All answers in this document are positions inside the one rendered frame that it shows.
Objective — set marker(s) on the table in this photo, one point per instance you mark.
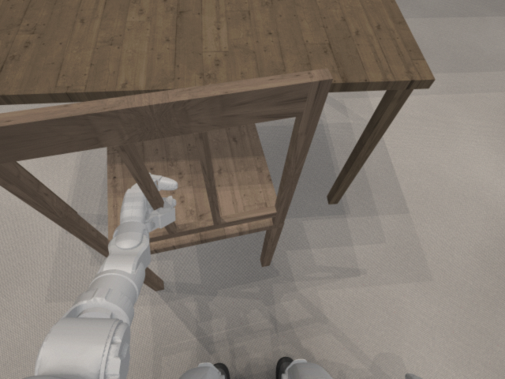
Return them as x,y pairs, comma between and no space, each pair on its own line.
67,51

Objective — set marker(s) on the robot left shin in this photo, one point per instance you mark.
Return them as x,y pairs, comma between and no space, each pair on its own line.
207,364

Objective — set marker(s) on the left robot forearm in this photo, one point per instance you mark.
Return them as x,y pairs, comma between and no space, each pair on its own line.
116,286

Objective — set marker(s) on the robot left upper arm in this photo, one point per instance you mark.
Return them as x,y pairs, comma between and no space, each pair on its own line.
86,348

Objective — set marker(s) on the chair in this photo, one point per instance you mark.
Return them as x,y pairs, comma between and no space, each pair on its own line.
202,137

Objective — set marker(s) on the robot left hand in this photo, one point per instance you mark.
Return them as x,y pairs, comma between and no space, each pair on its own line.
135,206

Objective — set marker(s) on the right robot foot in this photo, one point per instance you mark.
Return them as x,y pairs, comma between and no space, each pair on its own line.
282,365

